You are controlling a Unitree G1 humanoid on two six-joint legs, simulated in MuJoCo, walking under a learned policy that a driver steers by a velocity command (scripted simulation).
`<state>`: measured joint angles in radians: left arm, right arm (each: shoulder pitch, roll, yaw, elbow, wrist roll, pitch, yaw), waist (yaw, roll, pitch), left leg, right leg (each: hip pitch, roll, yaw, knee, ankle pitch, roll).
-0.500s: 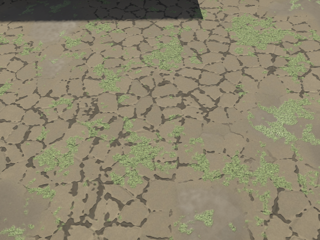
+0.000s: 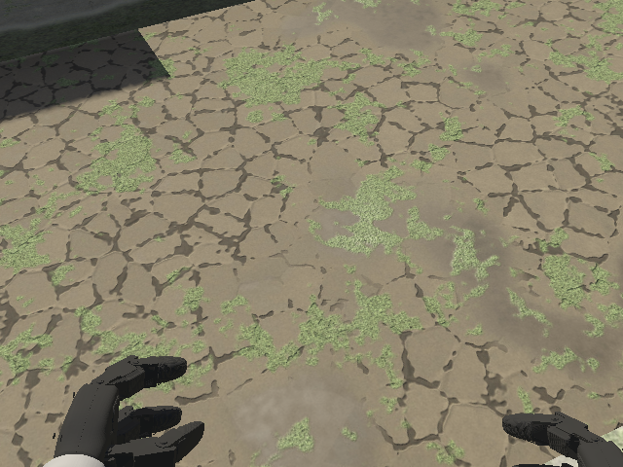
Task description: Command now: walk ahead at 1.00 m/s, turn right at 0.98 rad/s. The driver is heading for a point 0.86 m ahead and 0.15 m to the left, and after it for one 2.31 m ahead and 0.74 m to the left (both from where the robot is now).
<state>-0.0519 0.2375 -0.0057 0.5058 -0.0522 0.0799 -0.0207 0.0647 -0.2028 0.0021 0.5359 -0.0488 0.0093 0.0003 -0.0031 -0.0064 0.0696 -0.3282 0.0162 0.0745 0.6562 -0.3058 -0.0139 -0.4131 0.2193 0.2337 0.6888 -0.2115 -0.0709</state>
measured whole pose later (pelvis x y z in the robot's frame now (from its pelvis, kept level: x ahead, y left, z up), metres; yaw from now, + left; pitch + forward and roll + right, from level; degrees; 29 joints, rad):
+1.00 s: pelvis +0.00 -0.09 +0.00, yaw +17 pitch +0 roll -2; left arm 0.21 0.25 0.02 0.64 0.02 -0.03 0.03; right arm -0.03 -0.22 -0.02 0.46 0.02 0.08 0.05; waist 0.04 -0.02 0.02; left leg -0.44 0.04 0.00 0.85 -0.33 0.02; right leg -0.35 -0.07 -0.24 0.68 -0.32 -0.03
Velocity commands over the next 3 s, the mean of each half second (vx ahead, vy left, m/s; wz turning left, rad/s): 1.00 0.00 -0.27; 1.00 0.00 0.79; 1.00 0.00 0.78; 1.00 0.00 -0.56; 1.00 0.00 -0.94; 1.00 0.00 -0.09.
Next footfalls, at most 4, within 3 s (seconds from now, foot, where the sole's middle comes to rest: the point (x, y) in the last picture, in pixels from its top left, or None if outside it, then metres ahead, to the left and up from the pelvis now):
0.50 left None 0.04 0.05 -0.75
0.66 right None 0.13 -0.13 -0.75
1.02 left None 0.02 0.11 -0.75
2.80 right None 0.09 -0.29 -0.75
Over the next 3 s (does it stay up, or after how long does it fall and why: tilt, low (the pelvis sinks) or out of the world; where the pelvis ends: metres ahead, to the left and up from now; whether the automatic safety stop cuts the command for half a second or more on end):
stays up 0.03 -0.18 0.00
